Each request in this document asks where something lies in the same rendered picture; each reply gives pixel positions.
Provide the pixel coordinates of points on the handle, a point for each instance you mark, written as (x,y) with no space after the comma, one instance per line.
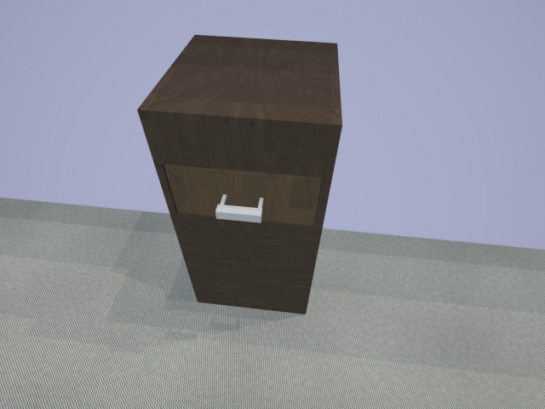
(238,213)

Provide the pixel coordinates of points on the drawer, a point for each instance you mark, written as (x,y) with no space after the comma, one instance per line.
(290,199)

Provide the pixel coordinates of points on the cabinet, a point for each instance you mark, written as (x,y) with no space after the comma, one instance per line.
(257,105)

